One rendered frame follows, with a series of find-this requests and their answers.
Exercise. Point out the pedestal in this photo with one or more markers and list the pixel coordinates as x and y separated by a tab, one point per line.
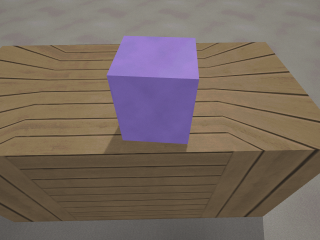
254	139

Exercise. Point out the carton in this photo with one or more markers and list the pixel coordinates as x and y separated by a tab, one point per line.
153	83

